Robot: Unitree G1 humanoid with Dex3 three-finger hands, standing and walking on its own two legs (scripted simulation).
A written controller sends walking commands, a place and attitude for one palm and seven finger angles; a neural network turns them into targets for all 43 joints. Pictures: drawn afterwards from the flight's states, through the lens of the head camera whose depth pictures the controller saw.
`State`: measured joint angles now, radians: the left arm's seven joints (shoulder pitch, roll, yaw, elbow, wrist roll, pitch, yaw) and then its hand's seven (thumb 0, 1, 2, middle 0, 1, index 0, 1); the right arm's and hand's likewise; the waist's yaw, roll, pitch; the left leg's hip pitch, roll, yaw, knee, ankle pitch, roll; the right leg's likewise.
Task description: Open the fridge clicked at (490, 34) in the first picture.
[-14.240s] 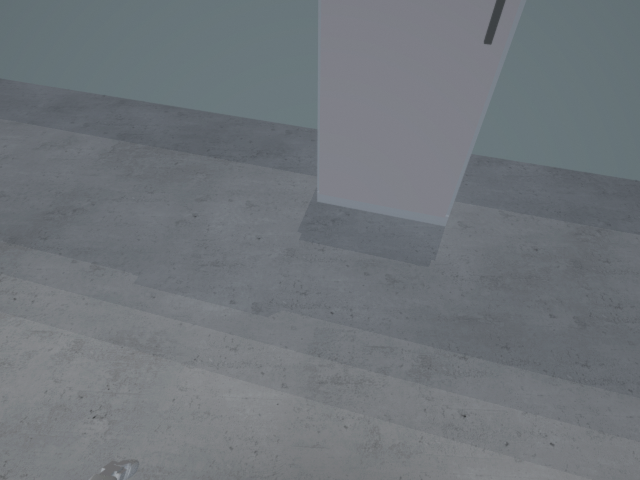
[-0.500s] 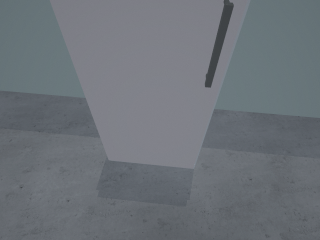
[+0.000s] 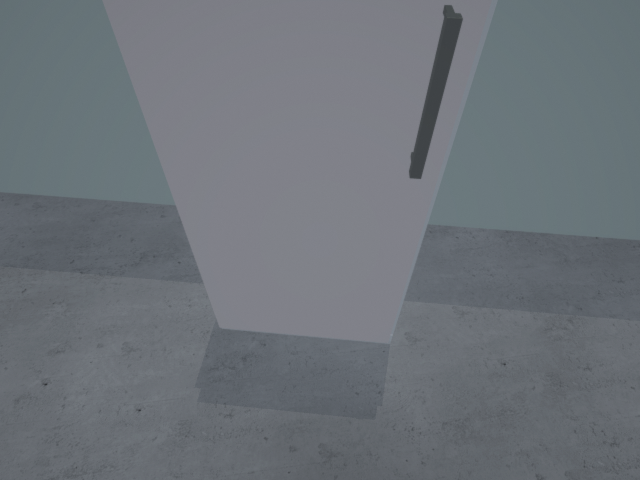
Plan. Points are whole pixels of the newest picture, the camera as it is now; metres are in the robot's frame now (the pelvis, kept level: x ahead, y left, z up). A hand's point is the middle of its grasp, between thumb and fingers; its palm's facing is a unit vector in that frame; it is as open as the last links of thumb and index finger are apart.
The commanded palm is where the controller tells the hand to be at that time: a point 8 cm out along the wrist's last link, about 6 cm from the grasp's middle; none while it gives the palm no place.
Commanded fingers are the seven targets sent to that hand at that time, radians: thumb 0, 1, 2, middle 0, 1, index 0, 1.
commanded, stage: shuffle to correct the standing spot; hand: right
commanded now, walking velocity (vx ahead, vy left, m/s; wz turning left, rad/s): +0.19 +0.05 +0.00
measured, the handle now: (429, 101) +0.63 -0.14 +0.17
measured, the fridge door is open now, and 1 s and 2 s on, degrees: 0 0 0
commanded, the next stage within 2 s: come to a stop and stand still in 0.58 s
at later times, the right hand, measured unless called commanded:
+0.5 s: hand out of the picture +0.13 -0.18 -0.18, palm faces +0.00 +0.98 -0.19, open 7.3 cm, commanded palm none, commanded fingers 0.00 -0.90 -0.90 0.20 0.30 0.20 0.30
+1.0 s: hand (406, 460) +0.20 -0.12 -0.19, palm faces +0.10 +0.98 -0.18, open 7.3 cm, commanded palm none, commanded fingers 0.00 -0.90 -0.90 0.20 0.30 0.20 0.30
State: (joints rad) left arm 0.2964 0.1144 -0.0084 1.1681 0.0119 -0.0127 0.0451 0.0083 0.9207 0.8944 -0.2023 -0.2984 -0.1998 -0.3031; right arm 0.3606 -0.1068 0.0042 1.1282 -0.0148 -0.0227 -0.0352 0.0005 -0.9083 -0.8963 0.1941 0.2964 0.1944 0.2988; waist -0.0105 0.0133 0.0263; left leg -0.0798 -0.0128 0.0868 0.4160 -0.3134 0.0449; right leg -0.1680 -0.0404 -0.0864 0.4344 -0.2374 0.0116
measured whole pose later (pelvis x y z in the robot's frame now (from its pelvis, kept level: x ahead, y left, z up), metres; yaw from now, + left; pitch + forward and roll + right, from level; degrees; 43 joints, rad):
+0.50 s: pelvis +0.08 +0.01 +0.00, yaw +1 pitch +0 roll +0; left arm 0.46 0.06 -0.01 1.16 0.03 -0.06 0.04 0.00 0.91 0.89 -0.20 -0.30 -0.20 -0.30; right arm 0.21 -0.19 -0.07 1.04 -0.02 0.01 0.01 0.03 -0.95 -0.90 0.19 0.30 0.19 0.30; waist 0.03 0.02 0.08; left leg -0.56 0.09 0.08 0.95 -0.32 0.02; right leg -0.05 -0.06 -0.13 0.39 -0.33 0.02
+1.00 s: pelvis +0.17 +0.06 -0.01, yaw -1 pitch -2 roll +0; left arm 0.12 0.16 0.05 0.99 0.01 0.01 0.04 0.00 0.91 0.89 -0.20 -0.30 -0.20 -0.30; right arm 0.22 -0.18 -0.05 1.02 -0.02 0.01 -0.03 0.00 -0.93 -0.90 0.20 0.30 0.20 0.30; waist -0.04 0.04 0.09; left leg -0.31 0.04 0.16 0.60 -0.26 0.04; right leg -0.32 -0.02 -0.11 0.59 -0.24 -0.01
